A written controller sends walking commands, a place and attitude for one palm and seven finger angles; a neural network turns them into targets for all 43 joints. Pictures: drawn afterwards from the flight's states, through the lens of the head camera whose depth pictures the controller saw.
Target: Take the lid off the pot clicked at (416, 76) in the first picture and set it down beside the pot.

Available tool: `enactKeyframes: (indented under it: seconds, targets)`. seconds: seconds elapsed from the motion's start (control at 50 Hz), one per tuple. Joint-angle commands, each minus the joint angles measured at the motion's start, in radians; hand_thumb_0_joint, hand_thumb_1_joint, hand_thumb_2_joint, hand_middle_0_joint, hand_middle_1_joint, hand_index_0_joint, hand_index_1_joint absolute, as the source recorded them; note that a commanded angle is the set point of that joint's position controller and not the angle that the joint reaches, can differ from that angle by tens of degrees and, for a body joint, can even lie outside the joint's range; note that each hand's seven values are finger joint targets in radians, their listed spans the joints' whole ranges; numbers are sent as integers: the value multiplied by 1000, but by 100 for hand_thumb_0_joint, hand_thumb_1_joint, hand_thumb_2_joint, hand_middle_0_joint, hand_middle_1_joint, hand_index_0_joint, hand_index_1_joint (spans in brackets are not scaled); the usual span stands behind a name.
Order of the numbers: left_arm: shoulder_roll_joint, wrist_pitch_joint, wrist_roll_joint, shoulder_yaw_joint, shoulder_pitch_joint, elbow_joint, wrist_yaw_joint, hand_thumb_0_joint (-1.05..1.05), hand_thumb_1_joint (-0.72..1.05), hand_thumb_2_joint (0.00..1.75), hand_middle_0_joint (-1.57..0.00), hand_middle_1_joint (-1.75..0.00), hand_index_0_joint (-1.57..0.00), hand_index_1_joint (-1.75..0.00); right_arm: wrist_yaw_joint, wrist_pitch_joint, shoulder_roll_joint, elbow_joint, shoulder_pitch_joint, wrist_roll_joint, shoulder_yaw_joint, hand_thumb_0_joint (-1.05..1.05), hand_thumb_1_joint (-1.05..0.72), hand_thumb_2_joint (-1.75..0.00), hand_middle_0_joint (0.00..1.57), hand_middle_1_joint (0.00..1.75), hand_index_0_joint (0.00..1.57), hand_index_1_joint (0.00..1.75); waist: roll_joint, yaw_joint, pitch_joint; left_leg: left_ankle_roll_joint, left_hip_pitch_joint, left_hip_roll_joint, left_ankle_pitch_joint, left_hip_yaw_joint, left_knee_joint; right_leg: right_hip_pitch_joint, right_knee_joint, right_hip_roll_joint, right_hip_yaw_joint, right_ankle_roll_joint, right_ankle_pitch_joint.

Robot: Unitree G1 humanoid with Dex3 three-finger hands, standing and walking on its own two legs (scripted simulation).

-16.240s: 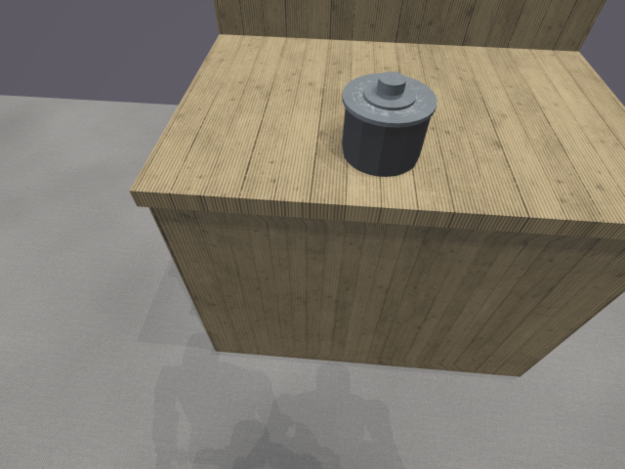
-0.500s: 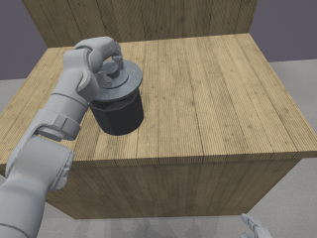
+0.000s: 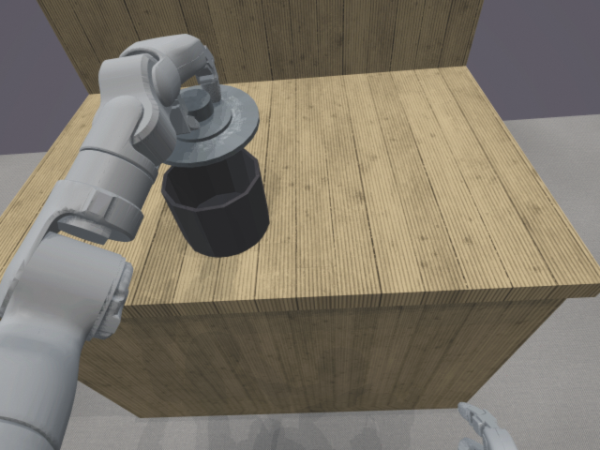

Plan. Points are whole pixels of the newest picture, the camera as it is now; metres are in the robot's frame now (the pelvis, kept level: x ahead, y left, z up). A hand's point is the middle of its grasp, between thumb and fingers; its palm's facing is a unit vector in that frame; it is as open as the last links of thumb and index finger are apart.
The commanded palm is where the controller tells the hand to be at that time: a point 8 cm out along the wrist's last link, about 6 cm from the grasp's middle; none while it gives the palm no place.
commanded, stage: lift the lid straight up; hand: left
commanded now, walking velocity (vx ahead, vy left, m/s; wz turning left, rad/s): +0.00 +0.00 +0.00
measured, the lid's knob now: (194, 105) +0.50 +0.13 +0.23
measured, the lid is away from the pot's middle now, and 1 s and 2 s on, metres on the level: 0.02 0.02 0.14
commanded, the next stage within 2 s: move the lid sideways beside the pot in 0.92 s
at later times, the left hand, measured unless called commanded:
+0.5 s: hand (159, 75) +0.46 +0.15 +0.29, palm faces -0.12 -0.06 -0.99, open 8.0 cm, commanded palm +0.44 +0.15 +0.36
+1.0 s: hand (152, 56) +0.46 +0.15 +0.31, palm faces -0.08 -0.06 -0.99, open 8.0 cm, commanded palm +0.44 +0.16 +0.37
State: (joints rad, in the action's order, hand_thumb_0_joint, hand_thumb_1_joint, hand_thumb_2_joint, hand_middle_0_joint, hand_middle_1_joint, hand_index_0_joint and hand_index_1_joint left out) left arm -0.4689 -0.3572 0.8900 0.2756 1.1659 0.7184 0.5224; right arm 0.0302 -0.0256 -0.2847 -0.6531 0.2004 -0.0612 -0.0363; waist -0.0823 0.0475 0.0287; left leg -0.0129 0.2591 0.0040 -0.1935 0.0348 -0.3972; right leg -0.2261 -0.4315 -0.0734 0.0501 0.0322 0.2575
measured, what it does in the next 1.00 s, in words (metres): stands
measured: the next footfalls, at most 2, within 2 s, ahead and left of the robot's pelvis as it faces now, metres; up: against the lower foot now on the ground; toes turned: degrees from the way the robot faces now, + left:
none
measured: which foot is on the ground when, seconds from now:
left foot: down 0.00-1.00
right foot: down 0.00-1.00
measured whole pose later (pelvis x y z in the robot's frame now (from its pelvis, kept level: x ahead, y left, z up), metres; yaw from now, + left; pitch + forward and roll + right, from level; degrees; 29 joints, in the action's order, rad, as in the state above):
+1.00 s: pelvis +0.00 +0.01 +0.00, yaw +0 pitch +4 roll +1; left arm -0.51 -0.40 0.92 0.29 1.34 0.75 0.56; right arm 0.04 0.00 -0.28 -0.66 0.20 -0.07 -0.05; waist -0.08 0.04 0.04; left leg -0.02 0.28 0.02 -0.18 0.04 -0.39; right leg -0.24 -0.42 -0.08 0.05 0.04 0.24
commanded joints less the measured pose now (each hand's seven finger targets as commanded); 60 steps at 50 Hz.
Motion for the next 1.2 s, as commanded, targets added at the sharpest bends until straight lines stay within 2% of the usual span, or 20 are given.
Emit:
enactKeyframes:
  seconds: [0.0,0.08,0.14,0.18,0.24,0.26,0.3,0.34,0.46,0.62,0.64,0.68,0.78,0.84,0.88,0.96,1.0,1.06,1.16,1.18]
  targets:
    - [-234,4,32,-82,672,-244,-45,0,58,110,-99,-106,-82,-97,3,54,-97,145,-86,-5,35,0,-90,-90,20,30,20,30,101,1,431,-64,-255,46,320,-48,-14,69,13,69,4,-61,-407]
    - [-268,-1,36,-116,662,-243,-44,0,58,110,-99,-106,-82,-97,-1,57,-102,141,-82,0,38,0,-90,-90,20,30,20,30,91,-7,443,-62,-263,42,345,-53,-19,73,16,70,4,-63,-411]
    - [-217,-6,13,-78,613,-206,-39,0,58,110,-99,-106,-82,-97,-4,52,-111,139,-86,-5,37,0,-90,-90,20,30,20,30,98,-2,405,-59,-242,41,340,-53,-14,56,20,65,12,-66,-395]
    - [-299,-8,47,-137,657,-219,-40,0,58,110,-99,-106,-82,-97,-1,51,-107,141,-90,-1,34,0,-90,-90,20,30,20,30,121,-14,434,-60,-241,41,331,-49,-11,81,16,68,5,-64,-400]
    - [-238,-11,22,-86,632,-195,-36,0,58,110,-99,-106,-82,-97,-2,50,-112,139,-89,-7,34,0,-90,-90,20,30,20,30,110,-4,402,-58,-236,39,344,-51,-11,60,23,63,11,-66,-398]
    - [-280,-14,39,-121,643,-182,-36,0,58,110,-99,-106,-82,-97,-2,48,-104,136,-87,-4,30,0,-90,-90,20,30,20,30,144,-15,410,-57,-224,39,329,-48,-2,76,20,68,10,-62,-389]
    - [-241,-22,47,-74,694,-153,-30,0,58,110,-99,-106,-82,-97,4,44,-102,134,-95,-8,26,0,-90,-90,20,30,20,30,133,0,371,-55,-211,42,271,-43,7,41,25,68,14,-62,-348]
    - [-237,-15,22,-71,692,-171,-37,0,58,110,-99,-106,-82,-97,4,52,-112,137,-91,-8,29,0,-90,-90,20,30,20,30,98,1,393,-56,-233,38,289,-56,-1,36,28,64,12,-67,-340]
    - [-298,-11,60,-107,750,-130,-36,0,58,110,-99,-106,-82,-97,14,66,-103,126,-71,-2,24,0,-90,-90,20,30,20,30,127,-4,442,-55,-224,42,283,-49,6,74,24,67,5,-62,-350]
    - [-261,-26,67,-70,817,-129,-22,0,58,110,-99,-106,-82,-97,12,74,-103,123,-73,-8,25,0,-90,-90,20,30,20,30,103,4,407,-54,-231,40,287,-51,5,35,27,69,15,-67,-339]
    - [-259,-22,41,-76,775,-152,-26,0,58,110,-99,-106,-82,-97,9,79,-113,131,-67,-5,30,0,-90,-90,20,30,20,30,79,-1,429,-56,-246,39,327,-57,-5,47,30,63,9,-69,-360]
    - [-290,-23,67,-96,821,-198,-22,0,58,110,-99,-106,-82,-97,10,83,-103,139,-76,-1,27,0,-90,-90,20,30,20,30,79,-8,472,-58,-260,42,350,-55,-10,70,22,68,6,-68,-381]
    - [-306,-47,76,-119,703,-81,-10,0,58,110,-99,-106,-82,-97,6,63,-115,130,-75,-4,27,0,-90,-90,20,30,20,30,158,-17,393,-57,-192,40,304,-42,0,62,28,66,12,-66,-365]
    - [-240,-44,42,-62,703,-105,-8,0,58,110,-99,-106,-82,-97,2,55,-122,135,-78,-12,28,0,-90,-90,20,30,20,30,129,-2,372,-54,-202,36,314,-48,0,31,32,61,16,-67,-357]
    - [-240,-47,64,-53,802,-148,-9,0,58,110,-99,-106,-82,-97,8,60,-105,138,-89,-10,25,0,-90,-90,20,30,20,30,112,4,396,-58,-227,39,292,-46,-3,27,32,71,15,-66,-336]
    - [-319,-35,71,-103,839,-187,-23,0,58,110,-99,-106,-82,-97,15,76,-103,138,-72,-4,21,0,-90,-90,20,30,20,30,89,-8,486,-55,-249,43,324,-52,1,76,23,68,4,-64,-356]
    - [-291,-47,80,-82,823,-65,-17,0,58,110,-99,-106,-82,-97,21,70,-106,114,-67,-10,19,0,-90,-90,20,30,20,30,143,7,389,-54,-203,41,259,-48,13,35,31,70,16,-64,-319]
    - [-362,-17,101,-130,783,-65,-17,0,58,110,-99,-106,-82,-97,18,61,-115,121,-57,1,24,0,-90,-90,20,30,20,30,130,-7,429,-53,-194,43,267,-42,8,68,27,66,4,-64,-335]
    - [-387,1,100,-142,773,-131,-4,0,58,110,-99,-106,-82,-97,10,43,-115,144,-60,-3,28,0,-90,-90,20,30,20,30,122,-13,475,-56,-207,39,346,-39,-3,108,19,62,-1,-63,-412]
    - [-349,-5,101,-113,761,-105,7,0,58,110,-99,-106,-82,-97,12,40,-111,151,-74,-4,28,0,-90,-90,20,30,20,30,134,-5,440,-62,-199,43,328,-34,-13,90,24,62,1,-63,-412]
